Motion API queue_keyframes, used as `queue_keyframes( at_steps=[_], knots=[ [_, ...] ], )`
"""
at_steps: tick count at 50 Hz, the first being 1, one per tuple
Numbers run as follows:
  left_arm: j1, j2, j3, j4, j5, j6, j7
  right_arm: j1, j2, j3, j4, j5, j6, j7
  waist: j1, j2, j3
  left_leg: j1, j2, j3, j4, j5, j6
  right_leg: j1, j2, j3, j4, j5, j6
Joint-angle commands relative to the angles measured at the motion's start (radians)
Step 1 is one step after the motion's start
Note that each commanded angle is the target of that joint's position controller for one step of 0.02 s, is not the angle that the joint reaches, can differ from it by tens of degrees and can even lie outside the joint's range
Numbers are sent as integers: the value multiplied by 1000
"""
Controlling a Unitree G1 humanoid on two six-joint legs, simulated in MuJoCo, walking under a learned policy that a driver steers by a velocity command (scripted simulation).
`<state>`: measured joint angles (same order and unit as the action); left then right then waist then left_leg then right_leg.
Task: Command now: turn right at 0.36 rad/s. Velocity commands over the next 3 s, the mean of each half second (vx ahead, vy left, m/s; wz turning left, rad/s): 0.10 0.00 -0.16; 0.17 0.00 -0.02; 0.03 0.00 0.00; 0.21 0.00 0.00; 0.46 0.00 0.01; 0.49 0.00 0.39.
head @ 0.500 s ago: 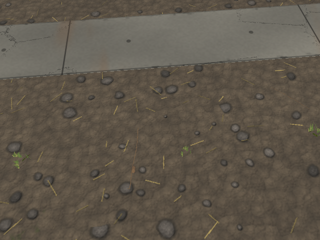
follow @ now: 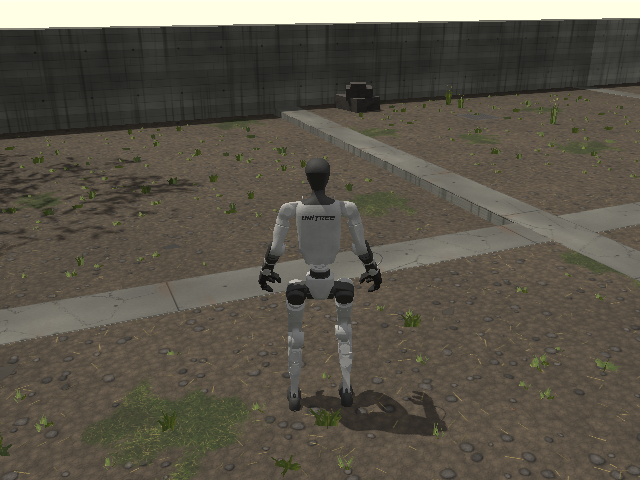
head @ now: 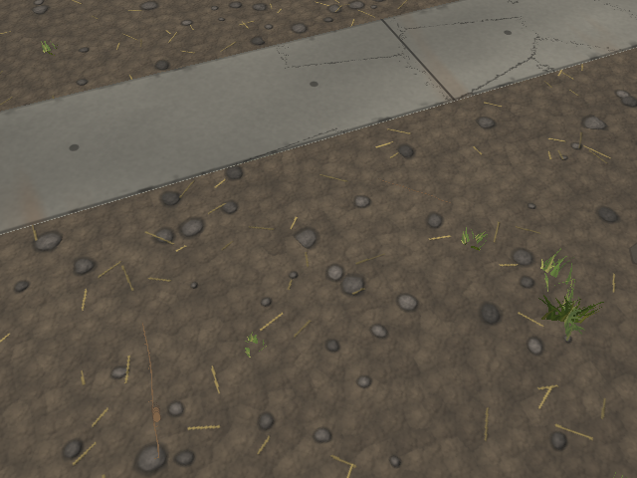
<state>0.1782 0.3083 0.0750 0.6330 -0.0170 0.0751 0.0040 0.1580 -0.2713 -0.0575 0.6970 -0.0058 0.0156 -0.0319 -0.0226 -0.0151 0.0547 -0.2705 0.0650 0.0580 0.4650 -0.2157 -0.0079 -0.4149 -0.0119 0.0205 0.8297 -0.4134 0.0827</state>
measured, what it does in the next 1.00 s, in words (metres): walks ahead: right foot, then left foot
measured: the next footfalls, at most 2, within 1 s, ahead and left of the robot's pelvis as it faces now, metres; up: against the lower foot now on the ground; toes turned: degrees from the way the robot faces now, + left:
right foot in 0.08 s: +0.04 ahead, -0.13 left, +0.00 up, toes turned -1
left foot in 0.44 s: +0.03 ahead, +0.09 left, +0.00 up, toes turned -2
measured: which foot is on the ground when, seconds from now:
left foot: down 0.00-0.08, up 0.10-0.42, down 0.44-0.84, up 0.86-1.00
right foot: up 0.00-0.06, down 0.08-0.46, up 0.48-0.80, down 0.82-1.00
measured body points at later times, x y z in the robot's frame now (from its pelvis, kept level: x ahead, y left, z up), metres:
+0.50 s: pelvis +0.02 -0.02 +0.00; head +0.03 -0.01 +0.44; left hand +0.17 +0.24 -0.12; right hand +0.10 -0.31 -0.11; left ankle -0.01 +0.09 -0.74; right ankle -0.01 -0.13 -0.73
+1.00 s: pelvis +0.14 -0.07 +0.00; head +0.17 -0.09 +0.44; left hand +0.30 +0.18 -0.11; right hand +0.21 -0.36 -0.14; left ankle +0.10 +0.08 -0.69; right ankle +0.21 -0.17 -0.74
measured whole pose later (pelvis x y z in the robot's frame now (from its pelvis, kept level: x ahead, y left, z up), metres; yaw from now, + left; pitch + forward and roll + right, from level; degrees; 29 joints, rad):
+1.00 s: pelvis +0.14 -0.07 +0.00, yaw -2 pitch +0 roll +0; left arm 0.13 0.23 0.04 0.80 0.02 -0.03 -0.01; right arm 0.23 -0.29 -0.05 0.88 0.00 0.01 -0.04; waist -0.01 0.04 0.05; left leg -0.37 0.05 -0.03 0.96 -0.49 -0.06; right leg -0.32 0.03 -0.04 0.44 -0.12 -0.05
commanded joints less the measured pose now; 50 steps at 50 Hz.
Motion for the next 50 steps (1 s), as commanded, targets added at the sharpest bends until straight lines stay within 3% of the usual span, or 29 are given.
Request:
queue_keyframes(
  at_steps=[1,3,4,5,6,7,10,13,14,18,21,22,23,24,25,26,27,29,31,34,37,40,41,42,43,44,46,48,50],
  knots=[
    [9,72,20,-72,4,-15,-8,-16,-200,-55,-42,22,-9,8,5,212,-147,148,219,-167,-69,399,221,85,25,-53,-204,70,-38],
    [62,75,23,-44,11,-18,-11,7,-168,-42,-13,39,-12,10,36,168,-136,63,178,-125,-1,298,143,260,42,-55,-469,290,-95],
    [76,124,30,-50,14,-19,-3,52,-116,-25,-2,11,-19,16,15,21,-174,-53,110,-54,123,96,50,414,-83,110,-490,494,-134],
    [25,202,39,-77,28,-18,8,55,-58,-2,-33,-31,-28,25,-23,-256,-163,-232,-4,29,265,-305,-49,431,-305,347,-466,733,-278],
    [49,138,24,-72,55,-37,3,-41,-123,-21,-43,-19,-24,11,68,-192,-172,-224,2,-69,408,-417,-68,327,-348,376,-491,661,-385],
    [24,113,12,-56,60,-55,0,-44,-153,-34,-34,3,-17,7,50,-154,-140,-223,6,-92,491,-394,-69,293,-306,321,-505,601,-375],
    [-62,93,2,-36,30,-77,5,11,-145,-43,15,-1,4,-6,13,-141,-99,-211,8,-112,526,-265,-85,260,-217,214,-495,609,-302],
    [-80,59,-8,-15,29,-74,9,33,-94,-26,34,7,0,-1,5,-126,-118,-126,2,-93,395,-202,-93,263,-172,154,-472,640,-290],
    [-59,51,-10,-2,28,-72,10,22,-79,-18,35,6,-2,2,23,-122,-135,-97,2,-83,322,-186,-91,276,-167,160,-488,517,-291],
    [10,139,16,43,9,-61,13,-19,-123,-21,26,25,-22,12,70,-153,-41,-105,-40,-28,182,-219,-39,245,-208,321,-603,-119,-318],
    [-23,123,11,53,-9,-67,14,73,-99,-17,78,23,-55,24,8,-103,-11,72,-54,-9,-29,-93,42,135,-187,314,-592,-191,-285],
    [-42,95,4,51,-5,-73,13,131,-102,-19,105,18,-65,26,-20,-82,-25,182,-38,-43,-60,-72,70,66,-151,279,-542,-161,-256],
    [-96,35,-14,30,7,-84,7,229,-130,-24,132,17,-74,23,-59,-1,-47,311,65,-178,-107,-119,114,-56,-89,196,-376,-103,-205],
    [-141,-14,-21,-15,7,-103,4,291,-232,-53,157,15,-82,27,-63,242,-41,353,211,-441,-217,-346,208,-216,71,-28,-123,-58,-127],
    [-182,64,-3,-31,-1,-120,6,278,-226,-53,141,5,-93,31,-94,246,37,334,332,-638,-319,-381,292,-350,42,-3,42,-161,-113],
    [-152,92,12,-20,-17,-133,0,239,-180,-39,130,0,-103,24,-61,179,67,332,325,-612,-321,-388,290,-403,-8,49,151,-115,-119],
    [-109,83,13,6,-19,-138,-8,209,-156,-32,120,7,-109,21,-38,161,61,360,279,-543,-321,-369,261,-431,-28,50,185,-53,-123],
    [-119,74,15,14,2,-142,-15,176,-136,-22,113,12,-105,18,-31,130,64,377,232,-394,-313,-14,217,-436,-57,30,154,59,-108],
    [-123,25,3,21,13,-141,-24,156,-131,-18,111,6,-89,14,-23,129,21,313,159,-231,-279,354,187,-298,-35,-30,50,138,-69],
    [-149,-18,-15,18,12,-133,-36,178,-158,-24,124,7,-64,8,-39,150,-22,201,101,-101,-234,520,160,-79,-1,-79,-132,271,-51],
    [-139,27,-3,16,6,-124,-37,177,-185,-31,135,19,-57,8,-22,162,-30,168,137,-125,-195,513,154,25,9,-52,-221,351,-75],
    [9,88,26,73,23,-125,-22,143,-161,-26,141,27,-64,8,66,110,-90,149,96,-114,-29,533,102,248,35,-54,-367,481,-134],
    [78,140,39,84,28,-126,-9,178,-126,-14,146,7,-69,11,85,29,-153,76,39,-74,113,382,51,404,-57,28,-364,774,-165],
    [132,187,39,86,53,-117,2,300,-44,16,146,-20,-71,12,45,-187,-314,-105,-53,-53,389,-111,-24,654,-300,305,-332,988,-318],
    [140,118,19,104,37,-108,-5,303,-61,13,164,-1,-59,12,53,-231,-387,-109,-80,-136,544,-457,-54,586,-370,463,-433,852,-407],
    [69,101,10,100,20,-107,-13,263,-131,-8,158,24,-43,12,44,-161,-277,-158,-46,-148,640,-468,-57,461,-340,418,-489,596,-386],
    [-19,97,8,102,15,-110,-16,179,-135,-18,151,24,-16,-4,33,-96,-131,-231,-12,-105,654,-391,-49,302,-263,317,-570,243,-322],
    [-97,69,-2,108,32,-113,-9,164,-113,-19,151,11,0,-19,-5,-111,-77,-131,14,-111,553,-269,-48,136,-206,240,-635,131,-282],
    [-127,33,-13,122,43,-120,-1,174,-72,-10,165,4,-4,-24,-21,-115,-79,-38,15,-101,412,-223,-47,79,-172,160,-631,216,-284]
  ],
)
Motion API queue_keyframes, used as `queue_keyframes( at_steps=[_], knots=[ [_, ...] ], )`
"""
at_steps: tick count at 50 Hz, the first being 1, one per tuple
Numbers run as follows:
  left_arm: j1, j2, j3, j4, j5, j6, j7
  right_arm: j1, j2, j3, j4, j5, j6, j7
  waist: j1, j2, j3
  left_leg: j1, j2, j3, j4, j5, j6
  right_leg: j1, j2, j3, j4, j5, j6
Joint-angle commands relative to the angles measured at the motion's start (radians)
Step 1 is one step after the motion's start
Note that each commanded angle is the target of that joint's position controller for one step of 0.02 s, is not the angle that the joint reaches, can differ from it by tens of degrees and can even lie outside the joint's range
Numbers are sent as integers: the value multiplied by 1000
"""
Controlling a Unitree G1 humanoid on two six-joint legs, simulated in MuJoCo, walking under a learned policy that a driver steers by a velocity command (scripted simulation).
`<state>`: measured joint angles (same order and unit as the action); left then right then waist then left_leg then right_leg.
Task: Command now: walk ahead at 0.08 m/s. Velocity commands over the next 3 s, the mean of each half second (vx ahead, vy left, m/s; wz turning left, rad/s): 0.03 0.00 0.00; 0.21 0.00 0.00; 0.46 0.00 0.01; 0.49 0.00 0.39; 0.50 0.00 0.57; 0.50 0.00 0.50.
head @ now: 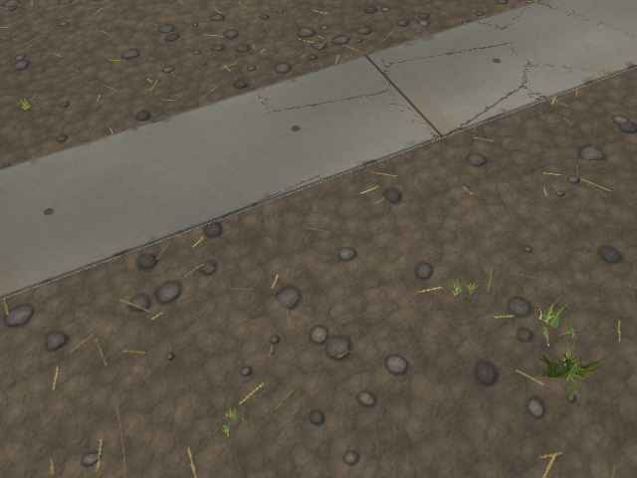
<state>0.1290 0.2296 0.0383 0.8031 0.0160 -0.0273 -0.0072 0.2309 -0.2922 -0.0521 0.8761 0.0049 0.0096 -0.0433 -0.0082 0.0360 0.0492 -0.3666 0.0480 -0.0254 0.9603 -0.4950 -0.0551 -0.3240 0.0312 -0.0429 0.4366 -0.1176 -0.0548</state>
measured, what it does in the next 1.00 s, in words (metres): walks ahead: left foot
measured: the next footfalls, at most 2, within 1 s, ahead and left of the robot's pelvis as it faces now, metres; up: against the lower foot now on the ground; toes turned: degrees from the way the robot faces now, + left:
left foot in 0.14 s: +0.08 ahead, +0.14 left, +0.00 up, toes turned +0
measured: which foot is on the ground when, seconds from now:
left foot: up 0.00-0.12, down 0.14-0.90, up 0.92-1.00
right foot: down 0.00-1.00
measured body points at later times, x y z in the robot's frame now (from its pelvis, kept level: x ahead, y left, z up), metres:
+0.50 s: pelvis +0.07 +0.02 +0.00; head +0.08 +0.02 +0.45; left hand +0.16 +0.28 -0.14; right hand +0.14 -0.24 -0.14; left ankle +0.04 +0.14 -0.74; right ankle +0.07 -0.09 -0.74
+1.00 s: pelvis +0.16 -0.01 +0.00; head +0.17 -0.02 +0.45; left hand +0.14 +0.25 -0.14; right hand +0.23 -0.27 -0.14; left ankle +0.11 +0.13 -0.65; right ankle +0.08 -0.09 -0.74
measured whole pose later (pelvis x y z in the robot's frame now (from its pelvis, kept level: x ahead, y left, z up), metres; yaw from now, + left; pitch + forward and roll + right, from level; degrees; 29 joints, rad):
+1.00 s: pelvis +0.16 -0.01 +0.00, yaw -1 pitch +0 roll +0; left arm 0.34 0.23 0.04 1.11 -0.01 -0.11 -0.03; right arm 0.24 -0.26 -0.05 0.99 0.04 -0.09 0.01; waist 0.03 0.02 0.01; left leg -0.46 0.02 -0.02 1.17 -0.40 0.04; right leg -0.09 0.04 -0.03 0.46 -0.37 -0.05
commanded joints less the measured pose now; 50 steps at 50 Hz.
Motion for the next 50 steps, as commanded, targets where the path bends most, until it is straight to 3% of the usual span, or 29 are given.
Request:
queue_keyframes(
  at_steps=[1,4,6,7,8,9,10,13,16,25,30,31,33,34,36,38,40,42,43,44,45,46,47,48,49,50],
  knots=[
    [-78,112,24,-38,10,-19,13,90,-38,-10,-12,-11,-1,-13,-32,-168,-84,95,30,-12,-158,72,2,-15,-206,200,-228,-59,-150],
    [-70,136,27,-11,-2,-8,19,73,-46,-8,-2,-12,-3,-3,-31,-143,-108,198,9,18,-350,224,12,-19,-207,199,-206,-169,-150],
    [-57,107,14,10,-14,-1,20,74,-51,-8,7,-26,-1,4,-45,-109,-81,288,3,21,-480,330,38,-80,-172,187,-190,-329,-88],
    [-29,85,5,27,-7,-1,17,58,-76,-8,-7,-34,-1,3,-33,-70,-47,288,55,-42,-541,366,62,-101,-139,172,-161,-378,-37],
    [14,93,11,31,-2,3,18,16,-148,-23,-12,-24,-2,-1,30,40,-2,168,79,-72,-557,225,97,-65,-71,107,-133,-364,8],
    [-6,97,9,36,3,7,22,-12,-114,-18,-5,-19,-9,3,25,84,12,49,60,-70,-595,69,108,45,-47,72,-90,-277,31],
    [-11,101,10,41,2,9,25,-32,-74,-6,-2,-24,-19,6,26,92,14,13,51,-65,-620,45,92,101,-47,70,-56,-207,32],
    [19,111,12,77,-4,13,30,-38,-56,0,17,-21,-46,14,26,65,-29,83,35,-44,-589,260,56,135,-58,73,-23,-47,8],
    [13,107,11,104,-11,10,26,-6,-68,0,43,-11,-48,13,7,6,-74,161,24,-25,-547,418,61,149,-65,73,-12,82,4],
    [6,116,14,179,-18,31,35,-24,-60,3,89,-9,-29,11,6,-40,-76,195,10,-6,-550,513,70,197,-69,71,-3,183,12],
    [-2,124,15,211,-18,36,40,-31,-56,4,111,-9,-24,10,8,-37,-67,198,4,2,-561,501,69,203,-72,72,-8,176,14],
    [13,117,13,226,-19,37,41,-12,-49,4,126,-8,-21,9,7,-34,-88,208,-8,15,-565,402,72,210,-58,57,-7,77,13],
    [18,127,20,237,-30,40,40,-9,-60,-3,133,3,-16,7,10,-18,-41,157,-22,15,-557,60,106,145,-26,32,23,-294,-5],
    [10,129,21,233,-32,35,40,-14,-63,-4,127,6,-18,5,9,-11,14,112,-9,-13,-568,-95,127,80,-29,45,24,-444,-15],
    [-4,121,18,222,-36,9,37,8,-69,-6,121,15,-39,4,-2,-1,98,79,35,-88,-594,-223,165,-25,-42,73,43,-529,-33],
    [-26,99,14,210,-39,-29,24,70,-99,-16,135,25,-68,11,-20,55,117,141,117,-220,-639,-239,221,-112,-35,53,135,-445,-31],
    [-37,71,8,194,-43,-61,6,97,-138,-29,147,28,-86,18,-8,145,114,210,242,-394,-703,-146,290,-166,-22,7,235,-309,-30],
    [25,82,13,215,-45,-75,-6,49,-119,-27,126,28,-94,27,37,114,82,184,229,-336,-637,84,269,-52,-28,13,153,-271,-50],
    [133,98,22,258,-48,-76,-9,-28,-111,-25,94,28,-95,31,92,82,52,106,172,-237,-560,194,228,95,-29,33,80,-230,-64],
    [270,170,47,307,-52,-80,-10,-120,-79,-14,43,25,-105,35,148,-69,18,-57,34,-57,-318,387,150,312,-104,207,-25,-150,-111],
    [426,278,79,348,-50,-76,-12,-138,-49,-9,9,11,-126,36,187,-308,-49,-321,-93,79,48,284,63,588,-283,538,-131,-1,-207],
    [403,194,47,337,-29,-82,-19,-123,-55,-11,10,18,-135,39,153,-251,-57,-460,-88,-22,219,-57,69,624,-381,663,-157,131,-245],
    [346,142,31,320,-22,-88,-19,-106,-51,-11,17,43,-136,47,110,-156,-17,-518,-36,-73,318,-35,95,597,-386,589,-139,156,-236],
    [309,121,21,302,-22,-91,-20,-101,-42,-8,21,51,-134,53,85,-108,2,-556,1,-63,337,40,112,576,-363,496,-146,176,-216],
    [287,107,10,296,-27,-88,-21,-119,-42,-12,15,45,-132,56,70,-73,36,-581,37,-39,295,114,118,544,-340,406,-168,217,-187],
    [279,88,0,294,-27,-82,-19,-134,-41,-17,8,32,-128,58,60,-80,41,-539,64,-17,237,173,115,496,-306,333,-192,251,-154]
  ],
)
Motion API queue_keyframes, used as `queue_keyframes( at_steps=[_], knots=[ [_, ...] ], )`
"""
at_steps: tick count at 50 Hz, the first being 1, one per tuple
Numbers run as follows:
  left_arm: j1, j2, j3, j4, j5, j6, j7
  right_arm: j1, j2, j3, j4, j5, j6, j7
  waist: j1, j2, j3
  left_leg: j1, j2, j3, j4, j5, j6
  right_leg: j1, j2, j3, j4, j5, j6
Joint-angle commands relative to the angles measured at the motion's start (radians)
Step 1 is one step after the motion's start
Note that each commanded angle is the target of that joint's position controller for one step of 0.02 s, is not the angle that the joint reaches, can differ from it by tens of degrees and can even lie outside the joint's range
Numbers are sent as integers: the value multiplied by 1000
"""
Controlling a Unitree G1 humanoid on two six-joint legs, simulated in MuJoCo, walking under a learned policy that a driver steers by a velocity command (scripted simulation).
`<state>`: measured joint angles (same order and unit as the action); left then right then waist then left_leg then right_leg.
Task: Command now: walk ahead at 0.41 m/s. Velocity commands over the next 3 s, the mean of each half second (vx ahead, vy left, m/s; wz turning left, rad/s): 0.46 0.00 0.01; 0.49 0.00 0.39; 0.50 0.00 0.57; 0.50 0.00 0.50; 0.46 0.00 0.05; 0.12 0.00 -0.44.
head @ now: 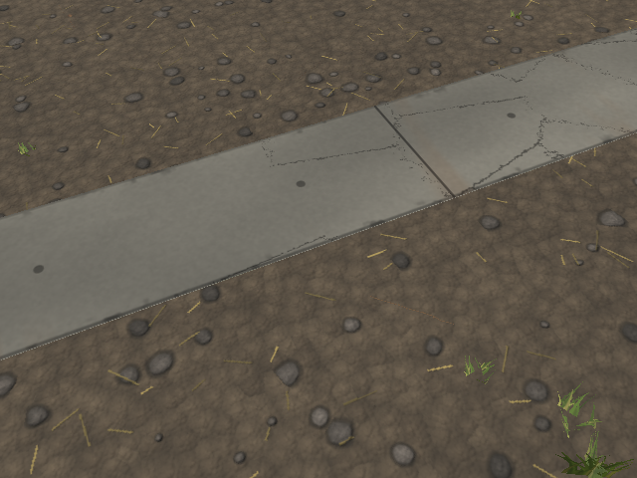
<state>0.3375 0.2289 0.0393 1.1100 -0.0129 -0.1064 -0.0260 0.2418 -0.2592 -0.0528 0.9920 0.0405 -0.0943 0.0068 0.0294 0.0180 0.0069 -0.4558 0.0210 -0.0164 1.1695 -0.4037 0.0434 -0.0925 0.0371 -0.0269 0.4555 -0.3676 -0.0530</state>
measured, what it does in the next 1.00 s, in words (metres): walks ahead: left foot, then right foot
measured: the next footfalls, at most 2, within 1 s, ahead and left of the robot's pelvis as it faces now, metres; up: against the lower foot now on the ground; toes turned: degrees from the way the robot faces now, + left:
left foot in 0.30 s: +0.34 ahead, +0.14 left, +0.00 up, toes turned +2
right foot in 0.82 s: +0.61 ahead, -0.10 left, +0.00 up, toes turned +9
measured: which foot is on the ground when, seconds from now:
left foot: up 0.00-0.28, down 0.30-0.84, up 0.86-1.00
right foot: down 0.00-0.30, up 0.32-0.80, down 0.82-1.00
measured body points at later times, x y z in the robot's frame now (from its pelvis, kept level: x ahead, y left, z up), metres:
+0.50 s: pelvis +0.26 +0.06 +0.01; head +0.27 +0.06 +0.46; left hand +0.34 +0.33 -0.13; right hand +0.32 -0.21 -0.13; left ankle +0.30 +0.13 -0.74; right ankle +0.26 -0.11 -0.65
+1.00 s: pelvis +0.53 +0.00 +0.01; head +0.55 -0.01 +0.46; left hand +0.56 +0.28 -0.11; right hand +0.67 -0.26 -0.12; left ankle +0.47 +0.14 -0.65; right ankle +0.57 -0.10 -0.74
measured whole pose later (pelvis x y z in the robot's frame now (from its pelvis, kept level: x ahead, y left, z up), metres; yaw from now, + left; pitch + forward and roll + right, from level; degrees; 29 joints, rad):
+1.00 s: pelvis +0.53 +0.00 +0.01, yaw +14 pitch +1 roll -1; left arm 0.19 0.24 0.06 0.92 0.01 -0.11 -0.01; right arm 0.28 -0.30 -0.08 0.87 0.03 -0.05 -0.01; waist 0.01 0.05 0.02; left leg -0.54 0.06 -0.05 1.15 -0.31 0.04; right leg -0.23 0.00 -0.09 0.38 -0.17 -0.02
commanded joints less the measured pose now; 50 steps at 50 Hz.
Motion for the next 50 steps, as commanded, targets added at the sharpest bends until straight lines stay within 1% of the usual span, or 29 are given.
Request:
queue_keyframes(
  at_steps=[1,4,6,10,12,13,14,15,16,17,18,19,20,21,23,27,31,35,38,40,41,42,43,44,45,46,47,48,50],
  knots=[
    [72,78,-7,-17,5,7,6,-146,-62,-15,-114,-10,-19,13,16,-83,82,-402,96,-2,-23,124,2,219,-279,266,-239,510,-142],
    [46,113,-10,-42,16,20,34,-247,-14,4,-164,-18,-7,19,18,-85,120,-264,69,62,-283,279,-45,51,-211,144,-318,516,-132],
    [80,148,-3,-43,16,19,46,-341,6,18,-201,-18,-5,20,42,-96,136,-149,29,97,-470,378,-48,-19,-198,110,-368,483,-127],
    [132,162,13,-23,-8,16,49,-388,-49,8,-239,-6,0,31,19,-114,145,-103,14,62,-628,433,-1,105,-264,99,-361,537,-112],
    [110,179,23,-31,-2,25,48,-317,-92,-12,-227,-8,-2,33,-38,-128,69,-4,-17,66,-633,394,35,189,-285,80,-246,818,-88],
    [97,187,29,-37,5,36,48,-223,-120,-29,-203,-8,0,30,-90,-144,-1,108,-44,80,-618,358,56,207,-279,64,-126,979,-74],
    [86,175,26,-46,13,47,47,-67,-153,-51,-153,-6,6,24,-166,-138,-90,300,-65,97,-623,344,83,159,-242,37,65,1041,-51],
    [86,147,13,-67,25,51,44,105,-197,-67,-112,-14,12,15,-225,-75,-200,596,68,-57,-596,292,133,-61,-201,27,347,803,-30],
    [227,-12,-27,-75,17,34,29,196,-266,-78,-82,-34,12,21,-143,213,-382,906,336,-583,-734,-19,311,-420,4,32,761,99,32],
    [160,57,-13,-70,-3,3,20,161,-175,-50,-82,-30,8,26,-165,172,-345,845,344,-770,-906,-137,290,-528,9,178,900,-180,4],
    [50,133,10,-118,-36,-15,16,49,-143,-37,-95,-27,-3,26,-130,145,-155,678,321,-625,-935,-117,237,-615,-45,154,940,-116,-16],
    [-3,144,13,-134,-38,-23,24,-51,-116,-27,-117,-30,-12,29,-92,50,-70,505,288,-485,-963,1,212,-576,-104,132,893,-13,-24],
    [-21,137,20,-134,-24,-19,33,-103,-91,-19,-121,-40,-20,35,-57,13,-23,371,252,-373,-985,119,195,-527,-142,115,835,50,-22],
    [10,117,24,-129,-14,-5,39,-127,-72,-13,-119,-49,-26,39,-17,38,-19,287,213,-289,-1008,176,178,-452,-175,123,786,89,-20],
    [35,81,24,-125,-10,20,43,-116,-62,-9,-101,-47,-28,41,8,56,-8,204,184,-215,-1048,206,186,-403,-190,110,720,93,-8],
    [-141,109,36,-204,16,25,54,-16,-129,-21,-73,-41,-23,7,-21,27,58,199,179,-209,-1099,206,215,-541,-198,94,485,247,50],
    [-293,92,32,-249,12,10,42,61,-151,-29,-64,-30,-9,-17,-64,27,57,236,148,-162,-1068,273,176,-515,-142,78,207,437,84],
    [-409,92,22,-289,-2,-2,23,136,-153,-35,-47,-16,5,-25,-100,39,64,287,161,-185,-1006,246,165,-461,-103,77,76,443,95],
    [-400,137,31,-303,-9,-17,13,137,-165,-46,-54,-14,19,-32,-72,62,46,343,193,-245,-925,240,145,-384,-95,97,8,361,79],
    [-271,180,52,-274,-10,-26,17,116,-153,-45,-70,-17,28,-32,1,79,-13,329,162,-249,-796,340,115,-200,-81,74,-30,279,46],
    [-113,232,74,-242,3,-33,24,106,-102,-28,-91,-25,27,-27,68,39,-137,248,91,-205,-574,349,84,38,-150,132,-12,255,-4],
    [32,326,98,-225,19,-30,31,164,-19,-6,-127,-31,17,-23,76,-169,-306,-51,-46,-77,-219,107,14,409,-379,429,-19,172,-107],
    [64,309,92,-210,18,-19,23,208,-17,0,-149,-9,4,-22,54,-376,-366,-274,-77,-84,7,-208,1,498,-491,769,-151,-10,-190],
    [-8,206,64,-235,18,-20,20,166,-124,-26,-142,9,3,-25,53,-233,-240,-339,-11,-140,111,-141,9,385,-449,671,-174,-83,-152],
    [-75,160,50,-251,14,-17,20,107,-142,-34,-153,9,7,-26,41,-157,-141,-339,33,-114,115,-50,13,254,-411,505,-183,-22,-113],
    [-134,134,41,-254,15,-15,18,85,-127,-36,-156,-1,13,-28,15,-112,-78,-300,67,-104,76,28,8,136,-364,395,-213,70,-96],
    [-165,115,36,-252,20,-15,18,76,-113,-43,-161,-8,21,-27,-7,-128,-38,-266,96,-108,31,81,4,61,-334,313,-243,137,-87],
    [-177,114,36,-247,25,-15,19,78,-92,-42,-168,-7,31,-21,-21,-143,-18,-226,115,-99,9,113,0,7,-313,246,-271,182,-83],
    [-166,126,43,-234,25,-20,23,61,-61,-39,-190,-6,47,-14,-28,-123,-3,-229,124,-83,-14,161,-10,-20,-304,156,-303,289,-102]
  ],
)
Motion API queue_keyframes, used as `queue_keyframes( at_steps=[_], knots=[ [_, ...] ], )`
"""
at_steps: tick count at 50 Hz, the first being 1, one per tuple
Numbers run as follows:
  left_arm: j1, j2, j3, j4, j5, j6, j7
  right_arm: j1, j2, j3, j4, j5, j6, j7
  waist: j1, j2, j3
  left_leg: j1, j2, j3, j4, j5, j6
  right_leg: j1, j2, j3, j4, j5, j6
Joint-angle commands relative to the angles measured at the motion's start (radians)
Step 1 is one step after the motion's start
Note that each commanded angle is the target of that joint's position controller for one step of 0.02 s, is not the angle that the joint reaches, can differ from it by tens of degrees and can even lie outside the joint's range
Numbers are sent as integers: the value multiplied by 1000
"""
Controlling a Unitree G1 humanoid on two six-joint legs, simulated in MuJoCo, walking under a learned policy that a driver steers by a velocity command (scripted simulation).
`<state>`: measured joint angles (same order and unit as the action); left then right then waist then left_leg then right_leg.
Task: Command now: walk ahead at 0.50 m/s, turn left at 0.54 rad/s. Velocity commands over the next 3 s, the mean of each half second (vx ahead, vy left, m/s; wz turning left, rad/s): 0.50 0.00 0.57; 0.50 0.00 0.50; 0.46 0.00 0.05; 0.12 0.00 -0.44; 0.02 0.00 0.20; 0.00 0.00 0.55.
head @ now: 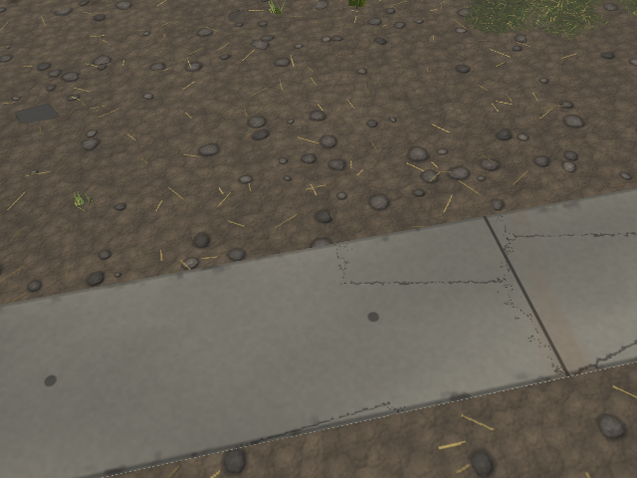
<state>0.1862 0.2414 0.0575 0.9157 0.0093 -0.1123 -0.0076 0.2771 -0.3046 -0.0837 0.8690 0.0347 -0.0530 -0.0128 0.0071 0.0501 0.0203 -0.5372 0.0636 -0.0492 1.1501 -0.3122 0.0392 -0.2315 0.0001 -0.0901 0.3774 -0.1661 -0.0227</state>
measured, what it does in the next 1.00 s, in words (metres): walks ahead, turning left: left foot, then right foot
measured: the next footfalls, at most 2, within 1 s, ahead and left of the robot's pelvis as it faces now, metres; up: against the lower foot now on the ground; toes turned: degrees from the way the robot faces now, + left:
left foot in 0.34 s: +0.33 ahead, +0.16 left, +0.00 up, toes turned +16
right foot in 0.84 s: +0.68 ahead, +0.07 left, +0.00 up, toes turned +28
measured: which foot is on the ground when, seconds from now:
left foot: up 0.00-0.32, down 0.34-0.88, up 0.90-1.00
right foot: down 0.00-0.36, up 0.38-0.82, down 0.84-1.00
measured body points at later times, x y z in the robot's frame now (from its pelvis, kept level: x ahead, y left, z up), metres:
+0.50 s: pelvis +0.26 +0.08 -0.01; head +0.29 +0.10 +0.44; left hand +0.29 +0.39 -0.13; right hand +0.46 -0.14 -0.11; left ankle +0.29 +0.15 -0.74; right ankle +0.25 -0.10 -0.65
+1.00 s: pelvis +0.56 +0.13 -0.01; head +0.57 +0.15 +0.44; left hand +0.53 +0.40 -0.13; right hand +0.75 -0.06 -0.13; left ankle +0.42 +0.19 -0.65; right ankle +0.64 +0.06 -0.74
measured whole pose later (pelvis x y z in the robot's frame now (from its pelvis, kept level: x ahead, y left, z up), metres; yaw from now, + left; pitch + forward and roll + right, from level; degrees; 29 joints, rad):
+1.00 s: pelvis +0.56 +0.13 -0.01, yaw +33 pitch +2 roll -2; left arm 0.23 0.24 -0.02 0.80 0.05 -0.11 -0.01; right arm 0.34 -0.26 -0.04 0.83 -0.09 -0.10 0.06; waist 0.00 0.01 0.00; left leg -0.45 -0.03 -0.09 1.19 -0.35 0.05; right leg -0.28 0.02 -0.09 0.43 -0.18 -0.04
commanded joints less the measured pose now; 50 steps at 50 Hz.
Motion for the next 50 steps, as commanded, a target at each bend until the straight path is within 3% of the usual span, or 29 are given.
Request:
queue_keyframes(
  at_steps=[1,7,12,15,16,17,18,19,20,21,22,23,24,28,29,30,31,33,37,40,42,43,44,45,46,47,48,49,50],
  knots=[
    [-5,125,30,-33,3,-16,8,8,-14,-8,-81,-3,11,7,-7,-137,-10,-167,83,-52,-19,99,-12,121,-270,187,-233,137,-142],
    [32,172,44,-24,-2,-3,25,-156,2,5,-156,-11,8,35,34,-101,36,-166,66,10,-341,329,-20,158,-254,-2,-260,233,-134],
    [111,206,55,-4,-23,26,28,-293,2,13,-232,-9,11,67,67,-96,77,-172,37,82,-487,276,18,301,-296,-77,-203,327,-111],
    [97,249,68,-15,-33,48,33,-233,-48,-11,-245,-10,18,75,0,-144,5,-4,-52,160,-506,133,75,346,-301,-125,-15,763,-82],
    [89,261,70,-20,-35,58,35,-126,-83,-32,-223,-6,20,74,-65,-148,-56,136,-97,182,-527,112,103,328,-288,-142,141,873,-70],
    [79,251,65,-28,-35,61,38,45,-141,-67,-176,-4,24,61,-153,-120,-142,396,-132,169,-593,174,143,213,-250,-162,366,809,-35],
    [109,177,40,-54,4,52,35,162,-234,-95,-147,-3,35,35,-164,62,-226,697,49,-118,-599,197,206,-83,-188,-159,698,253,12],
    [152,81,8,-118,3,13,22,96,-299,-93,-186,-6,21,38,-55,227,-347,936,267,-732,-784,-18,407,-460,31,20,1007,-435,58],
    [27,175,25,-137,-38,-27,7,126,-212,-65,-190,-18,8,47,-132,83,-351,928,276,-749,-875,-40,372,-571,-8,185,1058,-398,33],
    [-26,181,26,-160,-61,-43,1,94,-164,-52,-182,-22,-5,47,-117,54,-221,825,244,-595,-870,26,329,-622,-50,171,1014,-312,7],
    [-19,171,25,-145,-44,-46,9,24,-132,-42,-190,-18,-14,48,-64,-45,-134,659,194,-467,-869,135,291,-564,-96,172,918,-232,3],
    [-4,182,35,-133,-18,-38,16,-41,-100,-32,-203,-22,-18,45,-24,-45,-101,531,155,-378,-876,228,264,-482,-128,176,827,-187,10],
    [18,184,39,-129,-12,-22,14,-75,-86,-24,-218,-31,-18,41,5,-28,-82,447,129,-337,-900,277,256,-420,-143,180,789,-157,17],
    [-42,137,32,-170,9,11,18,-35,-127,-35,-206,-23,-24,17,8,-27,-45,323,85,-244,-941,397,263,-397,-117,149,598,-26,76],
    [25,11,-35,-163,112,21,-9,65,-47,6,-149,-139,-79,66,17,86,-74,298,38,-191,-918,234,238,-361,-101,157,638,73,78],
    [4,32,-34,-162,113,38,-18,65,-40,1,-150,-137,-95,92,2,41,-5,259,32,-192,-927,186,228,-400,-103,147,599,122,80],
    [-45,64,-37,-179,97,49,-22,40,-62,0,-166,-124,-102,108,-2,16,4,222,26,-198,-927,168,218,-390,-98,133,535,155,84],
    [-137,87,-49,-214,71,57,-24,65,-94,-4,-160,-105,-105,126,-32,3,16,219,39,-219,-905,196,227,-361,-97,127,407,198,87],
    [-262,98,-69,-269,60,47,-19,189,-120,-8,-115,-106,-79,131,-96,22,28,411,101,-325,-854,286,260,-376,-55,101,201,147,71],
    [-283,112,-75,-287,44,27,-8,167,-135,-11,-96,-104,-61,119,-79,30,25,505,141,-373,-816,373,217,-319,-32,97,121,126,26],
    [-144,169,-53,-249,17,7,-2,134,-128,-6,-82,-113,-62,111,-2,15,-44,439,68,-304,-696,564,129,-37,-13,58,120,233,-49],
    [42,195,-40,-201,14,-10,-2,134,-66,16,-84,-122,-70,107,65,-68,-198,340,-38,-219,-475,553,56,255,-82,110,183,330,-149],
    [281,243,-26,-142,29,-11,-10,335,60,52,-86,-147,-92,98,50,-325,-482,30,-211,-155,-189,46,-21,778,-331,482,173,472,-418],
    [404,198,-37,-96,55,3,-15,210,9,41,-108,-115,-93,112,150,-277,-397,-256,-239,-115,119,-315,-40,818,-419,756,-5,185,-416],
    [357,184,-27,-89,49,-5,-15,68,-28,25,-135,-102,-83,100,147,-143,-142,-372,-151,-121,194,-209,-4,598,-387,663,-78,-88,-286],
    [225,143,-37,-111,39,-5,-12,39,-30,25,-125,-99,-77,71,90,-112,-12,-353,-71,-94,186,-93,11,375,-353,539,-124,-184,-243],
    [166,74,-56,-129,32,0,-4,65,-25,30,-110,-114,-71,55,52,-112,-47,-252,-19,-106,109,-9,25,269,-329,469,-172,-111,-247],
    [134,31,-68,-134,33,-1,4,38,-1,42,-113,-135,-65,56,34,-106,-39,-190,9,-99,71,28,28,200,-308,416,-208,-14,-248],
    [102,24,-68,-144,37,-3,11,22,22,49,-118,-141,-57,60,14,-106,-48,-156,20,-85,29,17,24,175,-289,367,-240,31,-246]
  ],
)
Over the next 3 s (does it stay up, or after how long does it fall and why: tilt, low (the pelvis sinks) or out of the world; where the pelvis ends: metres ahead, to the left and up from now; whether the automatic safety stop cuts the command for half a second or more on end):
stays up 0.90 0.42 -0.01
